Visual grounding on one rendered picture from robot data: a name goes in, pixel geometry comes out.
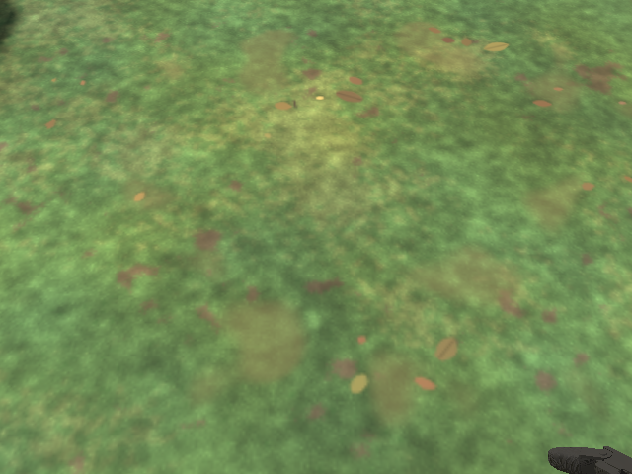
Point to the robot right hand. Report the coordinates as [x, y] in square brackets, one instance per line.
[583, 460]

